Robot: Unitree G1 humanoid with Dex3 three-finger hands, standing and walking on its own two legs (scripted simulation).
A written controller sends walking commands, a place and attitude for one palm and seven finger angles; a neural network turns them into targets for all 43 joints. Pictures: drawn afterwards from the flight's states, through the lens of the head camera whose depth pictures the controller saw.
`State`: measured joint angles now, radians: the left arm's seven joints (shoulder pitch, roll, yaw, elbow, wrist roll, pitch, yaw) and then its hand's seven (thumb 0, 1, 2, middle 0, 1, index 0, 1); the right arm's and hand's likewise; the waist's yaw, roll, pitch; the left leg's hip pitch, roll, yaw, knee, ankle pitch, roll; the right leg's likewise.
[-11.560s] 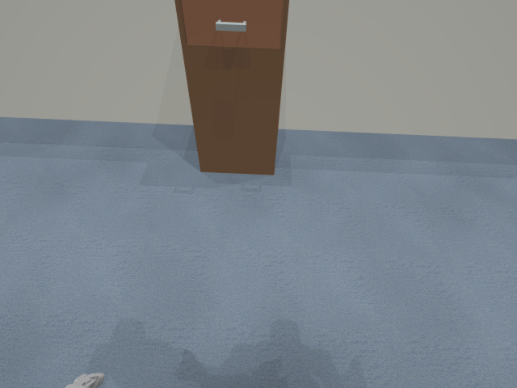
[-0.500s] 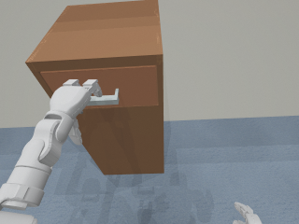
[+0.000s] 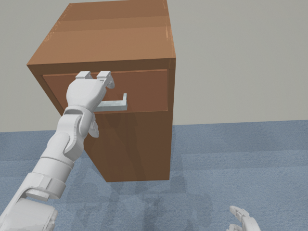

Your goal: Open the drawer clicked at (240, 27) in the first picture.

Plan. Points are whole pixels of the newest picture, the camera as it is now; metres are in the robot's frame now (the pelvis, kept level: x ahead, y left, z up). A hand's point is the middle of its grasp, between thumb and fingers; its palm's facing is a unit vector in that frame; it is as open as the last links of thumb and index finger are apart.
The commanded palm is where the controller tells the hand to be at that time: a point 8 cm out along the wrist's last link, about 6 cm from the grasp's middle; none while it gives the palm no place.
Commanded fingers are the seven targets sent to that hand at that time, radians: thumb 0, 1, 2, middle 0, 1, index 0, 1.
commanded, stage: move the hooked fingers above the handle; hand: left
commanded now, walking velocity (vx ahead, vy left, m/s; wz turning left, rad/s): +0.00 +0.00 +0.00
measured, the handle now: (109, 101) +0.48 +0.19 +0.04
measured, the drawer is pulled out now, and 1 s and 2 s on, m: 0.00 0.00 0.00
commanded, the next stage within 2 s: none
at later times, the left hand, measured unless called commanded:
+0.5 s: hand (110, 99) +0.44 +0.17 +0.09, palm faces +0.08 -0.01 -1.00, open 13.8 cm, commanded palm +0.41 +0.20 +0.16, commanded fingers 0.00 -0.50 0.30 -0.30 -1.20 -0.30 -1.20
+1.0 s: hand (105, 98) +0.44 +0.18 +0.10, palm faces +0.07 -0.02 -1.00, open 13.8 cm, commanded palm +0.41 +0.20 +0.16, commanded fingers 0.00 -0.50 0.30 -0.30 -1.20 -0.30 -1.20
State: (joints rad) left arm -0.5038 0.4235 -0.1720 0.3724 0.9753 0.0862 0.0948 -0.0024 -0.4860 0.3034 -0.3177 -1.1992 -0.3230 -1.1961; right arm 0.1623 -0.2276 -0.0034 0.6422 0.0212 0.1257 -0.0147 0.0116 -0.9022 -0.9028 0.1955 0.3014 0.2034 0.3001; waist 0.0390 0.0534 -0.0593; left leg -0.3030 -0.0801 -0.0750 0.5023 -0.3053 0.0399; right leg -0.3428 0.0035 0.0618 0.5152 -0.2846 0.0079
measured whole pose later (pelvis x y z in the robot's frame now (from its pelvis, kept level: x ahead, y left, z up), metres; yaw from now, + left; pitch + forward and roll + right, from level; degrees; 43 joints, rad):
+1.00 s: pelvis -0.01 -0.02 +0.00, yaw +0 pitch +9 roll +0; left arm -0.71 0.45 -0.12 0.73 1.01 -0.01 0.16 0.00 -0.49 0.30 -0.32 -1.20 -0.32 -1.20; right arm 0.22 -0.26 -0.03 0.66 0.03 0.10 -0.06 0.01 -0.90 -0.90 0.19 0.30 0.20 0.30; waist -0.02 0.04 -0.09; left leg -0.39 -0.05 -0.07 0.55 -0.31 0.01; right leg -0.44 0.03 0.06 0.57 -0.29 -0.02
